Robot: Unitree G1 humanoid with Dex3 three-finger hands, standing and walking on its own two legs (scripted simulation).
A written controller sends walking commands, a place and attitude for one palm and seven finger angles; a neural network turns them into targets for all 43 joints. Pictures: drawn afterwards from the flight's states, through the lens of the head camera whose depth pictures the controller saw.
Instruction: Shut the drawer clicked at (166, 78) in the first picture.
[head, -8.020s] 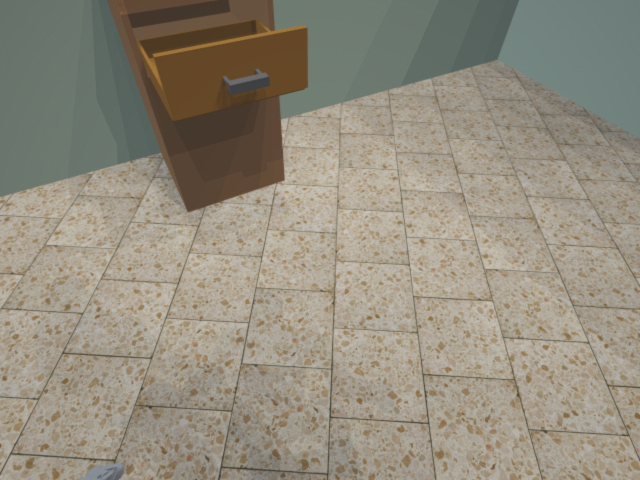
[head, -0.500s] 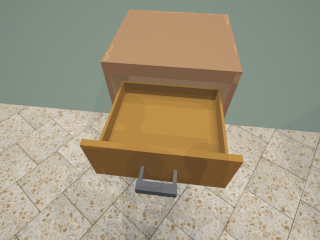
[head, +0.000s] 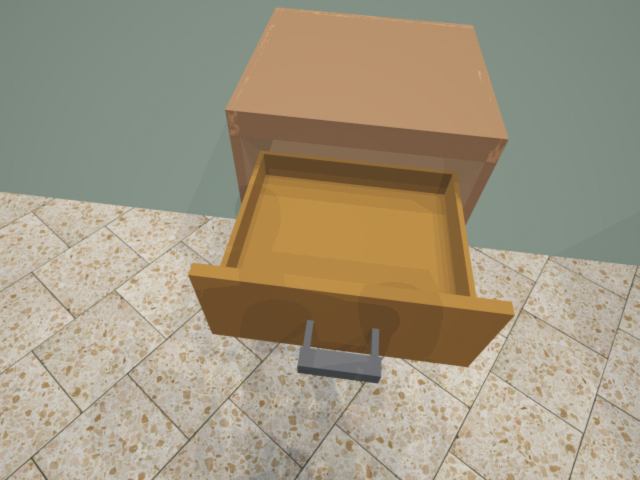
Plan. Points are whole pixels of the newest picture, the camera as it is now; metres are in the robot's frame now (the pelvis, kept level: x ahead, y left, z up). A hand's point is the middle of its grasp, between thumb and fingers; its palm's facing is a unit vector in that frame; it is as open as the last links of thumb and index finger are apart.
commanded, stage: shuffle to correct the standing spot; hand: left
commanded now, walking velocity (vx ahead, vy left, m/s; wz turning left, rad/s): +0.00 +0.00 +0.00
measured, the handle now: (340, 348) +0.30 -0.01 -0.05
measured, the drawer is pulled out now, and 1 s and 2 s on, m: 0.30 0.24 0.14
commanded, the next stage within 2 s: none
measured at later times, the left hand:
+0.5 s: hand out of the picture +0.05 +0.15 -0.20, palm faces +0.12 -0.98 -0.14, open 7.4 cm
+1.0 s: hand (256, 416) +0.24 +0.12 -0.20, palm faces +0.43 -0.87 -0.25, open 7.4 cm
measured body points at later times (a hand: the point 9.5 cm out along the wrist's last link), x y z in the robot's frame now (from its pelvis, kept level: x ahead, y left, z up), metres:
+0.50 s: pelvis +0.08 -0.02 -0.02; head +0.12 +0.01 +0.43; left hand +0.05 +0.21 -0.18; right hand +0.17 -0.25 -0.15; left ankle +0.07 +0.08 -0.73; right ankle -0.03 -0.14 -0.60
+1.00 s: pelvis +0.24 -0.10 -0.04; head +0.28 -0.07 +0.41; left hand +0.22 +0.16 -0.18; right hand +0.48 -0.29 -0.15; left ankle +0.21 +0.03 -0.65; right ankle +0.29 -0.32 -0.73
